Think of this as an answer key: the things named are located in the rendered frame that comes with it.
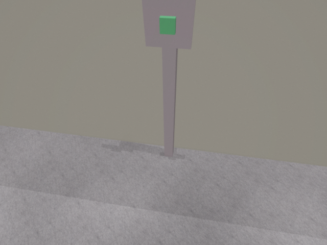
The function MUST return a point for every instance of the panel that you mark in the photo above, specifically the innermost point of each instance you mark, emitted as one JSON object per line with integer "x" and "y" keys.
{"x": 184, "y": 10}

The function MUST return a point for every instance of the button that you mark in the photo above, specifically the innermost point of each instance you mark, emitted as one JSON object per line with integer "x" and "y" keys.
{"x": 167, "y": 25}

